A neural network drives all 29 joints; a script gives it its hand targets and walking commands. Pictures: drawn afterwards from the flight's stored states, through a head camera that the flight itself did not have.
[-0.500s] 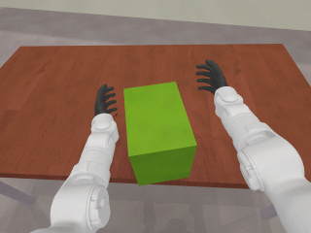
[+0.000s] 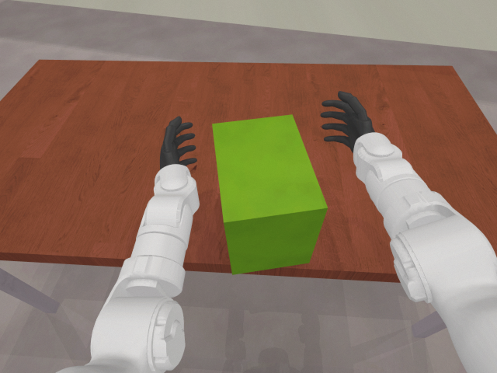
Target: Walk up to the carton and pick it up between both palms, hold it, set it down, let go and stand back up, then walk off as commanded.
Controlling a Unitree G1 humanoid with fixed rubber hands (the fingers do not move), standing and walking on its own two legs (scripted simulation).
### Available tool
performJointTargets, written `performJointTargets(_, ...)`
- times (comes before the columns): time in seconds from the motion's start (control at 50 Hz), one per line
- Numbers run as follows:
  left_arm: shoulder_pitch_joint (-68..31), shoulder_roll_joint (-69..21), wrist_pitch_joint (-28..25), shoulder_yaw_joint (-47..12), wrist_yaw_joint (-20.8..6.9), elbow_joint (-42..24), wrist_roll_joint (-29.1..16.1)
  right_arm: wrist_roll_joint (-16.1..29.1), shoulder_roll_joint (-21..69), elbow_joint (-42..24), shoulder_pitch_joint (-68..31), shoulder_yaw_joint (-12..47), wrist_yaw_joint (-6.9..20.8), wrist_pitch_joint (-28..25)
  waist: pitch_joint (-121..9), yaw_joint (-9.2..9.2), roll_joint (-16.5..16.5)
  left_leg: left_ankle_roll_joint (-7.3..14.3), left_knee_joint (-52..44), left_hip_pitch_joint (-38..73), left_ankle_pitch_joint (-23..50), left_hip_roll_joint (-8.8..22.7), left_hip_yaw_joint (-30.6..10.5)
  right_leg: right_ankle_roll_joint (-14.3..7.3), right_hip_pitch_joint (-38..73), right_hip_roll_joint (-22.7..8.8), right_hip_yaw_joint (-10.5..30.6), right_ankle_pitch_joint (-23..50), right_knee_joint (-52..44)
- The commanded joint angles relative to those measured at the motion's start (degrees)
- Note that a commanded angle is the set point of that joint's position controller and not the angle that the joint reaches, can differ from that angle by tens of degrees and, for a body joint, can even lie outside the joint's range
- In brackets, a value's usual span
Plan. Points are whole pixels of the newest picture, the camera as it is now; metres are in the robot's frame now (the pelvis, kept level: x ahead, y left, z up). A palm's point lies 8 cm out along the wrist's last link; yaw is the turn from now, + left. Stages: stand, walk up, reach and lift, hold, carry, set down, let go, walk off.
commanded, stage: set down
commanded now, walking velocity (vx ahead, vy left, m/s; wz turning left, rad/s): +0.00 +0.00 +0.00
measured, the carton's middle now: (262, 195) +0.45 +0.08 -0.02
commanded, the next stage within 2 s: none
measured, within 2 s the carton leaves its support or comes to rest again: neither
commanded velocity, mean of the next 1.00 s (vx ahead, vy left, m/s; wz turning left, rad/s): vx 0.00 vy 0.00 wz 0.00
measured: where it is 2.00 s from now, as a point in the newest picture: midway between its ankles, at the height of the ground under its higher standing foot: outside the picture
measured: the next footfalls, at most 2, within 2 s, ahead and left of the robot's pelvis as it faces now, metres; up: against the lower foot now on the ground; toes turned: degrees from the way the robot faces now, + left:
none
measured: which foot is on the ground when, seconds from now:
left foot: down 0.00-1.00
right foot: down 0.00-1.00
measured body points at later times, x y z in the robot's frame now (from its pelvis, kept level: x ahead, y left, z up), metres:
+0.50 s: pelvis -0.03 +0.00 +0.00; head +0.02 +0.00 +0.45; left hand +0.37 +0.21 +0.10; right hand +0.47 -0.08 +0.11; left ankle +0.01 +0.16 -0.74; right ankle +0.03 -0.10 -0.74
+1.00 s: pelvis -0.03 +0.00 +0.00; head +0.02 +0.00 +0.45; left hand +0.32 +0.20 +0.05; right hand +0.41 -0.12 +0.04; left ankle +0.01 +0.16 -0.74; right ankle +0.03 -0.10 -0.74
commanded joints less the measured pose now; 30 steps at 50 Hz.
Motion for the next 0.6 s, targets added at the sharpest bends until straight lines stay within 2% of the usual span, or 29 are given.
performJointTargets(0.0,-21.9,2.7,0.2,-5.7,1.2,-12.6,-4.3,4.9,-13.4,-13.3,-25.0,-3.0,1.3,0.2,-32.5,-0.21,-1.5,-1.3,0.5,16.4,24.6,-6.2,2.2,-1.0,17.0,4.1,-1.7,13.9,-0.5)
performJointTargets(0.04,-25.3,4.1,0.1,-5.8,1.6,-13.2,-5.0,4.7,-13.2,-14.9,-27.6,-3.7,1.5,0.2,-34.0,0.38,-1.1,-1.0,0.7,14.7,22.2,-6.4,2.5,-0.9,16.5,3.9,-1.5,12.0,0.0)
performJointTargets(0.06,-24.7,3.5,0.1,-6.5,1.9,-13.1,-5.3,4.0,-13.8,-15.1,-27.0,-4.6,1.7,0.2,-34.4,-0.24,-1.2,-0.9,0.5,14.6,20.5,-6.6,2.4,-0.8,15.8,3.8,-1.5,10.2,-0.1)
performJointTargets(0.12,-23.9,3.1,-0.2,-6.9,2.2,-11.4,-6.0,2.6,-13.5,-14.3,-25.8,-5.0,2.4,0.8,-32.5,-0.19,-1.8,-0.2,-0.3,12.4,15.5,-6.7,2.7,-0.6,14.7,3.4,-1.1,5.4,-0.3)
performJointTargets(0.14,-22.6,2.7,-0.2,-7.3,2.1,-10.0,-5.9,2.1,-13.6,-13.4,-24.2,-5.1,2.4,1.0,-30.9,-0.61,-2.5,0.0,-0.7,12.1,14.1,-6.7,2.5,-0.5,14.8,3.1,-1.0,4.3,-0.4)
performJointTargets(0.2,-22.9,2.7,-0.2,-6.7,1.8,-8.0,-5.3,0.8,-13.3,-12.0,-24.4,-5.5,2.9,1.4,-27.9,-0.23,-3.4,0.6,-1.9,10.2,9.9,-6.7,2.9,-0.4,14.6,3.1,-0.8,0.4,-0.6)
performJointTargets(0.22,-21.0,2.8,-0.3,-6.3,1.7,-7.0,-4.8,0.5,-12.5,-10.7,-21.6,-4.9,3.1,1.6,-26.3,-0.39,-3.8,0.8,-2.3,10.0,9.2,-6.8,2.7,-0.2,15.8,2.8,-0.5,0.0,-0.7)
performJointTargets(0.24,-19.2,2.0,-0.4,-6.3,1.4,-6.8,-4.2,0.0,-12.0,-9.9,-19.6,-5.3,3.1,1.4,-25.3,-0.92,-3.7,1.0,-2.6,10.0,8.7,-6.7,2.7,-0.2,16.0,2.7,-0.5,-0.4,-0.5)
performJointTargets(0.26,-21.8,3.3,-0.7,-6.1,1.6,-8.2,-4.6,-0.1,-12.5,-10.6,-22.3,-6.0,3.2,1.3,-26.1,-0.27,-3.0,1.0,-2.7,9.9,8.0,-6.8,3.0,-0.1,15.0,2.6,-0.6,-1.5,-0.5)
performJointTargets(0.3,-19.6,3.0,-1.1,-5.7,1.4,-6.7,-4.0,-1.0,-12.1,-10.2,-19.6,-6.2,3.5,1.3,-25.5,-0.76,-4.0,1.4,-3.3,9.3,6.6,-7.0,2.8,0.0,16.5,2.4,-0.1,-2.4,-0.6)
performJointTargets(0.32,-17.9,2.3,-1.2,-6.1,1.3,-7.5,-3.9,-1.2,-12.0,-10.1,-18.4,-6.6,3.7,1.0,-26.3,-1.24,-4.0,1.5,-3.2,9.7,7.0,-6.9,2.9,0.1,16.8,2.5,-0.2,-1.6,-0.3)
performJointTargets(0.34,-18.5,2.7,-1.4,-5.7,1.4,-8.2,-3.9,-1.1,-12.0,-10.7,-19.4,-6.6,3.7,0.9,-27.3,-0.78,-3.9,1.5,-3.1,9.6,7.6,-6.9,3.1,0.2,17.0,2.5,-0.2,-1.0,-0.1)
performJointTargets(0.36,-13.0,0.8,-1.4,-6.2,0.9,-7.6,-3.0,-1.4,-11.6,-9.4,-13.3,-6.1,3.9,0.5,-26.2,-2.04,-4.5,1.3,-3.1,11.0,9.4,-6.9,2.6,0.1,19.0,2.5,-0.2,1.2,0.0)
performJointTargets(0.38,-15.8,2.3,-2.0,-5.9,0.8,-10.8,-3.4,-1.4,-12.2,-11.7,-16.9,-7.0,3.7,-0.3,-28.9,-1.27,-3.4,1.2,-2.7,11.5,10.6,-7.0,3.0,0.1,18.9,2.6,-0.4,1.7,0.4)
performJointTargets(0.4,-12.7,1.3,-2.3,-6.2,0.8,-11.4,-3.4,-1.1,-12.1,-11.6,-14.1,-6.6,3.9,-0.9,-29.7,-1.97,-3.6,1.0,-2.4,12.7,12.7,-7.2,2.8,0.2,19.9,2.7,-0.5,4.5,0.6)
performJointTargets(0.44,-13.6,2.6,-3.2,-6.1,0.6,-15.0,-3.8,-0.4,-12.6,-15.0,-15.5,-6.6,3.8,-2.3,-33.2,-1.62,-3.6,0.7,-1.5,13.4,15.6,-7.3,3.4,0.5,21.1,2.9,-0.5,7.4,1.5)
performJointTargets(0.46,-8.4,0.3,-3.3,-6.9,0.4,-13.8,-3.1,-0.1,-12.3,-13.0,-10.8,-5.7,4.2,-2.9,-30.9,-2.18,-3.7,0.7,-1.4,14.0,16.4,-7.2,2.9,0.3,21.9,2.9,-0.5,8.5,1.6)
performJointTargets(0.52,-7.6,1.1,-4.6,-6.9,-0.2,-16.7,-3.3,-0.2,-12.9,-16.0,-10.6,-6.1,4.3,-5.2,-32.3,-2.45,-3.7,0.8,-1.1,14.5,17.1,-7.4,3.0,0.4,22.1,2.8,-0.7,9.3,1.9)
performJointTargets(0.58,-3.4,0.3,-5.3,-8.8,-0.5,-19.9,-3.6,-0.2,-13.4,-17.3,-6.8,-6.6,4.8,-7.1,-31.8,-3.72,-3.3,0.6,-0.9,16.5,18.0,-7.5,2.6,0.3,21.8,2.7,-1.1,10.0,1.5)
